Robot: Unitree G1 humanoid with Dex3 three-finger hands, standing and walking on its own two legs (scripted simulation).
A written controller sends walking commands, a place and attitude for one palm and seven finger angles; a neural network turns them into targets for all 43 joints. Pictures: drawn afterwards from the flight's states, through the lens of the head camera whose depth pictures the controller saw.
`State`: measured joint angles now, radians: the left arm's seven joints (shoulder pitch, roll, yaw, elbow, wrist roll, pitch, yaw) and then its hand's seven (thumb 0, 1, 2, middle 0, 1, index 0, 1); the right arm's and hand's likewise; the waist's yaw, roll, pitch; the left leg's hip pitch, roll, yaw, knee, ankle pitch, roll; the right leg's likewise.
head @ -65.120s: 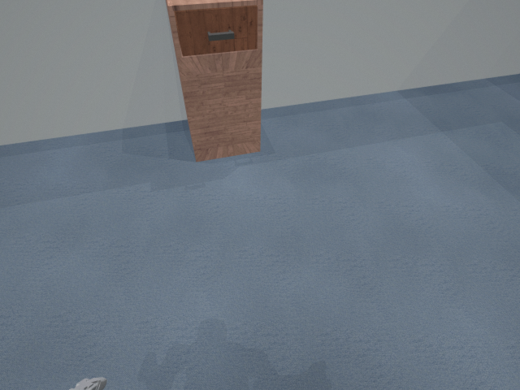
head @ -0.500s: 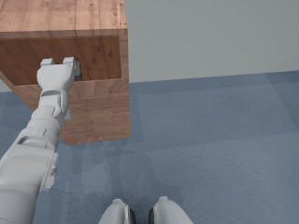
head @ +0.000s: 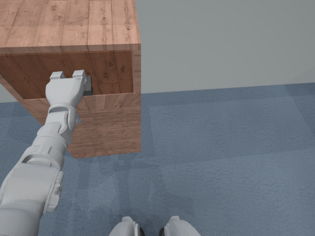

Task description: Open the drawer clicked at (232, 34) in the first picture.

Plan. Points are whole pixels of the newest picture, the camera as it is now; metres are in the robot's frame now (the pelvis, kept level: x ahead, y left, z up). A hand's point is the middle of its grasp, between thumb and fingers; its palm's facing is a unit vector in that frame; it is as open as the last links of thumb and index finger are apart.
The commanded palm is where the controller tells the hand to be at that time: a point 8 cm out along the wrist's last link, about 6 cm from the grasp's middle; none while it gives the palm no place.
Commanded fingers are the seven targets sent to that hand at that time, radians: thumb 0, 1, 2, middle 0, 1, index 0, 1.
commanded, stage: close the thumb around the handle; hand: left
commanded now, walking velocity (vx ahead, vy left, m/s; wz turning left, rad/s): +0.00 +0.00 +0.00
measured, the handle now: (72, 85) +0.53 +0.21 +0.01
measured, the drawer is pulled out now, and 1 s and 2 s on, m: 0.00 0.03 0.16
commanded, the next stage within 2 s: pull the drawer open in 0.42 s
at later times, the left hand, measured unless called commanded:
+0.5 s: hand (73, 103) +0.48 +0.21 -0.02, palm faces -0.06 -0.05 -1.00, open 5.5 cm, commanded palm +0.47 +0.21 +0.04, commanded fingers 0.00 0.90 0.90 -0.40 -1.35 -0.40 -1.35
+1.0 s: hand (72, 113) +0.45 +0.21 -0.02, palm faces -0.05 -0.08 -1.00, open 5.5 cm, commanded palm +0.41 +0.20 +0.04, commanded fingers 0.00 0.90 0.90 -0.40 -1.35 -0.40 -1.35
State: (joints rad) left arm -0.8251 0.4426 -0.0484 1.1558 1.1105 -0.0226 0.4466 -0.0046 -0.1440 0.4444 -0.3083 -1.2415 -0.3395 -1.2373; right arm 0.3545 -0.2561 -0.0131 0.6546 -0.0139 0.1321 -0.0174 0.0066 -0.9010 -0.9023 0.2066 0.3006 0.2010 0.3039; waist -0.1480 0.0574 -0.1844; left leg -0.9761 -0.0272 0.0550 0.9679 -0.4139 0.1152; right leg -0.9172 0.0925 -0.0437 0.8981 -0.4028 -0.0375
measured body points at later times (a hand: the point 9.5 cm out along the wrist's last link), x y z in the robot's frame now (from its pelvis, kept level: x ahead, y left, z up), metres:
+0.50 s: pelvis +0.01 +0.00 +0.01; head +0.12 +0.01 +0.44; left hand +0.48 +0.21 +0.04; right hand +0.03 -0.27 -0.11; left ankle +0.01 +0.04 -0.68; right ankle +0.00 -0.10 -0.68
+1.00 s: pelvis +0.03 +0.00 +0.02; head +0.12 +0.01 +0.46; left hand +0.44 +0.21 +0.04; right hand +0.07 -0.27 -0.11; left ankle +0.01 +0.04 -0.68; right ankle +0.00 -0.10 -0.68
